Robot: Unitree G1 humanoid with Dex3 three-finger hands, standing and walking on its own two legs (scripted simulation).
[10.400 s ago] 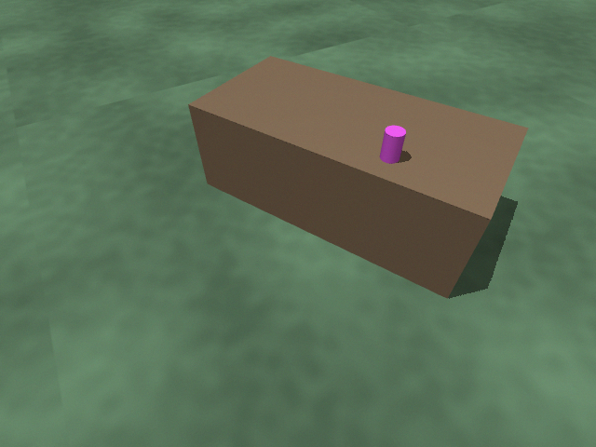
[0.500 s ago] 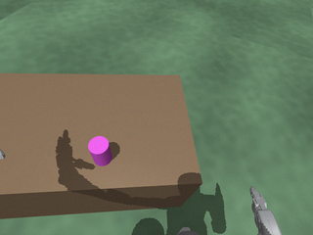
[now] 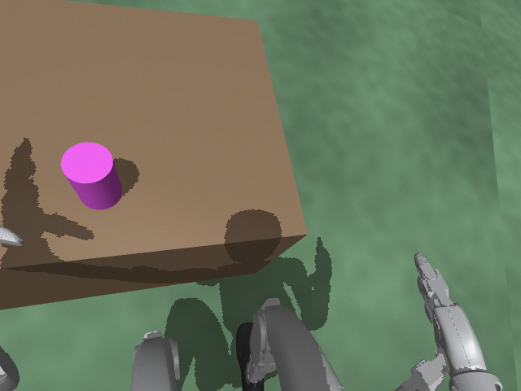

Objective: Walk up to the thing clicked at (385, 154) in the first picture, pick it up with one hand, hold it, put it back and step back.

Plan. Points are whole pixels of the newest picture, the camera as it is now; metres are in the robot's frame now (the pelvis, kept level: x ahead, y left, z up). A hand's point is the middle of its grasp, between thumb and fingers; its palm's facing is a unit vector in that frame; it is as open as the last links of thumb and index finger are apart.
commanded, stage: close in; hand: left
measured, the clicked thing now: (95, 178) +0.50 +0.19 -0.13
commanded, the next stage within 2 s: rest palm in 0.72 s
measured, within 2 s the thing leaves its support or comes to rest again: neither
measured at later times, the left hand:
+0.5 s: hand (79, 190) +0.47 +0.21 -0.11, palm faces +0.07 -1.00 +0.03, open 17.5 cm
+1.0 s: hand (96, 189) +0.47 +0.18 -0.12, palm faces +0.14 -0.99 +0.00, open 17.5 cm
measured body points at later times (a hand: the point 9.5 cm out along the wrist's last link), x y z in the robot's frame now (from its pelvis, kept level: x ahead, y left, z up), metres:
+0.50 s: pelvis -0.02 +0.00 -0.07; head +0.17 +0.08 +0.33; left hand +0.46 +0.26 -0.11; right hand +0.14 -0.27 +0.02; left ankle +0.02 +0.12 -0.60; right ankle +0.09 -0.14 -0.60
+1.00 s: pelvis -0.01 +0.00 -0.06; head +0.18 +0.07 +0.34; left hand +0.46 +0.24 -0.11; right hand +0.16 -0.26 +0.01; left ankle +0.02 +0.12 -0.60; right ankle +0.09 -0.14 -0.60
